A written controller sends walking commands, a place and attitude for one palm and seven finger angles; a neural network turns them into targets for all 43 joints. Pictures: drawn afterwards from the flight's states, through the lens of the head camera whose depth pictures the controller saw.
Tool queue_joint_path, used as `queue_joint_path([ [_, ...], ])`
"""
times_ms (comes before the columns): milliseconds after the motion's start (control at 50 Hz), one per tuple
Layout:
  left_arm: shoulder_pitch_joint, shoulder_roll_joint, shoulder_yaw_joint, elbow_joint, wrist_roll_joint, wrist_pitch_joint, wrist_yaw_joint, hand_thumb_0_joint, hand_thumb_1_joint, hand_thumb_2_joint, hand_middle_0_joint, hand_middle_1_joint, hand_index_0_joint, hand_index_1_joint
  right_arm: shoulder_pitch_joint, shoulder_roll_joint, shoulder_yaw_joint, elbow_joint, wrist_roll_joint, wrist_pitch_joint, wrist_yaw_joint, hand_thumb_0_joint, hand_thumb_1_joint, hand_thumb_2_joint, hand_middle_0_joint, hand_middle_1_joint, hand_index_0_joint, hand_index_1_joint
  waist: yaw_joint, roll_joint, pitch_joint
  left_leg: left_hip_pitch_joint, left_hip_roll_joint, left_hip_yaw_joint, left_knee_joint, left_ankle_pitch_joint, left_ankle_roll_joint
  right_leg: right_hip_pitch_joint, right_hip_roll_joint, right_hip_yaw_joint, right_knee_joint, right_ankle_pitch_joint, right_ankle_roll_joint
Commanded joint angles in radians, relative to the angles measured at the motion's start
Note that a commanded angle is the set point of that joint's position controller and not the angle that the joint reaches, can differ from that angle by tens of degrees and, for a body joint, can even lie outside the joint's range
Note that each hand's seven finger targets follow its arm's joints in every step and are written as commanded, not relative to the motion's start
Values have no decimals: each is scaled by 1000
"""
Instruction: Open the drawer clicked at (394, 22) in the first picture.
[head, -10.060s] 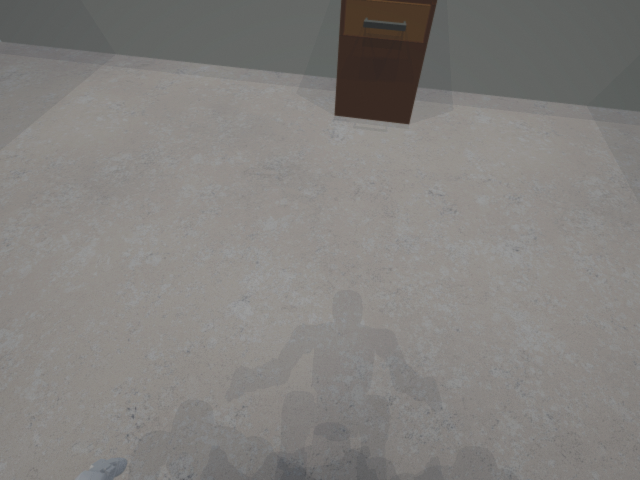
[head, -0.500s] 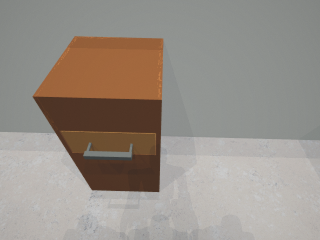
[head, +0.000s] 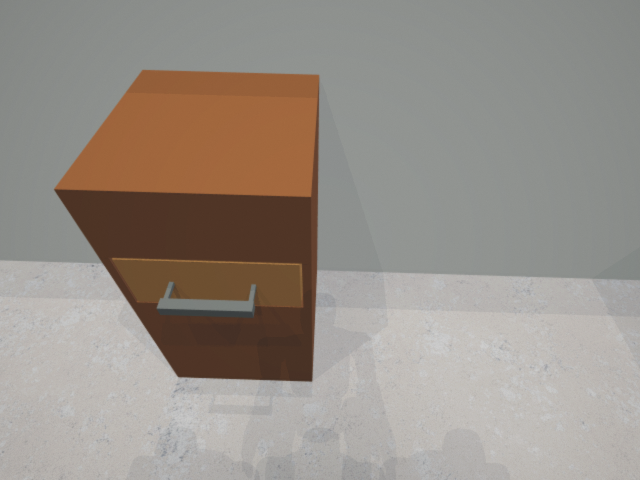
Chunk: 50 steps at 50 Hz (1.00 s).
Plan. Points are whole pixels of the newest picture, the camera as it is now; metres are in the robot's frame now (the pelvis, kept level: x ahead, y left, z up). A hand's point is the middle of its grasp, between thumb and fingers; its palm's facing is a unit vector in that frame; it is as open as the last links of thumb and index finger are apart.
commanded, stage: shuffle to correct the standing spot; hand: left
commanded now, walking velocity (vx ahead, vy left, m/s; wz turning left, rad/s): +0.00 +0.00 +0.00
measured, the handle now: (209, 298) +0.50 +0.27 -0.24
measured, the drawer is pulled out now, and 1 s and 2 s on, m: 0.00 0.00 0.00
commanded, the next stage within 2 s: come to a stop and stand still in 0.36 s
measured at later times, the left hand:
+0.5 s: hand out of the picture -0.03 +0.21 -0.19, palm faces +0.12 -0.97 -0.23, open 7.4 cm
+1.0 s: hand out of the picture -0.05 +0.19 -0.18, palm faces +0.03 -0.99 -0.16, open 7.3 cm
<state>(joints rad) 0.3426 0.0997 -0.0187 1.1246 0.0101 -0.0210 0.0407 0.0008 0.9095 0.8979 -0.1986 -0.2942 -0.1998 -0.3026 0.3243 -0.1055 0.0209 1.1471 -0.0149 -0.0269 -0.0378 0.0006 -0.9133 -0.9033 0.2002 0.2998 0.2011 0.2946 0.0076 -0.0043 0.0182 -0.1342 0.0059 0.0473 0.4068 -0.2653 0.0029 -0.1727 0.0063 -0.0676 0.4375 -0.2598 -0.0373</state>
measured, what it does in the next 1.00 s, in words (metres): steps on the spot: right foot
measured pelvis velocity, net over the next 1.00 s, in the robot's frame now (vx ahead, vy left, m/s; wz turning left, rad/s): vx -0.02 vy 0.04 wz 0.02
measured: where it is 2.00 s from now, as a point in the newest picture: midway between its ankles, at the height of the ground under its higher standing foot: outside the picture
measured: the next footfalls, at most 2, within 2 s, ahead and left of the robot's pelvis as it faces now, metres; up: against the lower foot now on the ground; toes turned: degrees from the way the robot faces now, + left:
right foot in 0.80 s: -0.03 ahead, -0.06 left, +0.00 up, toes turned -1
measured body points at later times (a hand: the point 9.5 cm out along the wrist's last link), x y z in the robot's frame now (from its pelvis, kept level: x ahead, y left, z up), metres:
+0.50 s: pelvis -0.03 +0.03 -0.01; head +0.00 +0.04 +0.44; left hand -0.03 +0.27 -0.17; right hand +0.01 -0.21 -0.16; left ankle -0.03 +0.14 -0.74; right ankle -0.01 -0.09 -0.74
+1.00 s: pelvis -0.02 +0.04 +0.00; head +0.00 +0.03 +0.45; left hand -0.05 +0.24 -0.16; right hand -0.05 -0.17 -0.17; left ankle -0.03 +0.14 -0.74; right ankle -0.07 -0.05 -0.74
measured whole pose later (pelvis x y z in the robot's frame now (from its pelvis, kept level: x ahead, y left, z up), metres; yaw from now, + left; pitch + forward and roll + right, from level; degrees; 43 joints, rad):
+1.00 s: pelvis -0.02 +0.04 +0.00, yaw +1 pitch +1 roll +0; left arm 0.33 0.10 -0.02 1.12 0.02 -0.01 0.05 0.01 0.92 0.90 -0.20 -0.29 -0.20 -0.30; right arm 0.33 -0.12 0.01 1.14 -0.01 -0.01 -0.03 0.00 -0.92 -0.90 0.20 0.30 0.20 0.29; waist -0.02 0.01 0.02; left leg -0.24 0.03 0.11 0.48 -0.25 0.02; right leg -0.14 0.02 -0.07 0.44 -0.31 -0.04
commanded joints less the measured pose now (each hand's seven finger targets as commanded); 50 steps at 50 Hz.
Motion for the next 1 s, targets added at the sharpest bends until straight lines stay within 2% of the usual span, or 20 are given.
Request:
queue_joint_path([
  [0,99,84,17,-10,1,-14,3,0,900,900,-200,-300,-200,-300,90,-76,-9,-13,4,-5,-2,0,-900,-900,200,300,200,300,0,9,59,-44,90,-78,-65,180,29,-11,-111,117,-81,179,-15],
  [80,99,92,20,-15,1,-15,4,0,900,900,-200,-300,-200,-300,86,-79,-11,-19,5,-1,-2,0,-900,-900,200,300,200,300,3,1,62,-55,86,-73,-53,181,25,-6,-119,128,-81,207,-18],
  [180,85,146,47,-47,4,-7,16,0,900,900,-200,-300,-200,-300,69,-93,-25,-57,5,22,2,0,-900,-900,200,300,200,300,10,-12,34,-116,67,-51,5,150,7,14,-190,179,-37,287,-50],
  [280,67,203,80,-77,12,5,22,0,900,900,-200,-300,-200,-300,48,-92,-48,-100,1,48,8,0,-900,-900,200,300,200,300,19,-147,27,-199,24,-12,170,-49,-9,-6,-338,307,-99,285,-133],
  [340,56,222,99,-90,22,11,27,0,900,900,-200,-300,-200,-300,15,-92,-59,-125,-1,54,14,0,-900,-900,200,300,200,300,27,-141,46,-236,35,-28,279,-150,-10,-63,-401,337,-104,295,-185],
  [400,0,247,109,-118,25,19,20,0,900,900,-200,-300,-200,-300,37,-84,-65,-130,2,55,25,0,-900,-900,200,300,200,300,5,-128,13,-142,14,11,163,-86,-15,-101,-350,247,-44,304,-144],
  [440,-34,242,111,-136,19,30,16,0,900,900,-200,-300,-200,-300,73,-98,-68,-128,0,53,25,0,-900,-900,200,300,200,300,-15,-86,11,-29,16,32,55,27,-9,-193,-285,183,17,183,-91],
  [460,-42,218,107,-147,18,35,13,0,900,900,-200,-300,-200,-300,78,-120,-71,-131,-3,48,24,0,-900,-900,200,300,200,300,-19,-8,7,-9,62,-12,9,79,9,-228,-219,134,79,102,-61],
  [480,-35,166,96,-161,18,40,8,0,900,900,-200,-300,-200,-300,79,-154,-75,-141,-9,39,23,0,-900,-900,200,300,200,300,-12,118,5,-11,164,-121,-32,175,51,-266,-110,45,177,-28,-18],
  [500,-31,117,80,-151,19,47,9,0,900,900,-200,-300,-200,-300,69,-178,-76,-145,-12,32,21,0,-900,-900,200,300,200,300,-14,263,0,-71,257,-234,-157,112,102,-250,-48,-25,319,-228,16],
  [520,-34,107,70,-143,21,51,10,0,900,900,-200,-300,-200,-300,50,-163,-69,-149,-11,25,14,0,-900,-900,200,300,200,300,-14,230,18,-139,288,-286,-208,25,147,-230,-57,33,437,-273,11],
  [560,-1,86,60,-111,24,44,-4,0,900,900,-200,-300,-200,-300,-19,-156,-56,-154,-15,18,9,0,-900,-900,200,300,200,300,14,94,42,-180,267,-262,-226,-107,163,-225,-75,68,496,-203,7],
  [700,11,77,37,-79,16,34,-15,0,900,900,-200,-300,-200,-300,41,-163,-54,-83,-14,7,-2,0,-900,-900,200,300,200,300,-21,49,37,-26,259,-210,-169,129,161,-167,-65,49,186,-182,30],
  [800,79,104,33,-37,9,16,-7,0,900,900,-200,-300,-200,-300,48,-126,-43,-55,1,1,-2,0,-900,-900,200,300,200,300,-5,27,-8,-63,149,-102,-39,244,67,18,-105,90,-62,137,3],
  [820,74,102,31,-29,9,8,-7,0,900,900,-200,-300,-200,-300,39,-112,-39,-47,1,5,-2,0,-900,-900,200,300,200,300,-11,-88,10,-50,124,-72,-18,241,51,0,-96,105,-56,203,-6],
  [840,63,93,27,-25,6,4,-6,0,900,900,-200,-300,-200,-300,44,-114,-35,-40,2,6,-3,0,-900,-900,200,300,200,300,-17,-106,15,-33,114,-54,-19,225,44,-15,-105,110,-62,230,-9],
  [920,72,82,19,-11,0,-2,-1,0,900,900,-200,-300,-200,-300,52,-83,-21,-7,5,3,-2,0,-900,-900,200,300,200,300,-15,7,48,-4,111,-49,-50,205,38,-27,-103,110,-96,186,-9],
  [940,86,143,22,-6,20,-18,34,0,900,900,-200,-300,-200,-300,-19,-164,-36,-78,12,-1,12,0,-900,-900,200,300,200,300,5,-48,120,-129,132,-39,130,229,13,-88,-126,130,-107,326,23],
  [960,57,144,20,-52,7,-24,28,0,900,900,-200,-300,-200,-300,0,-100,-31,-102,3,10,21,0,-900,-900,200,300,200,300,-30,-38,84,-124,90,-34,136,-24,12,-120,-161,177,-150,60,-9],
  [980,11,134,17,-73,7,-29,22,0,900,900,-200,-300,-200,-300,44,-91,-33,-98,-3,13,23,0,-900,-900,200,300,200,300,-60,-4,81,-134,79,-36,143,-27,10,-147,-145,177,-146,-89,-36],
])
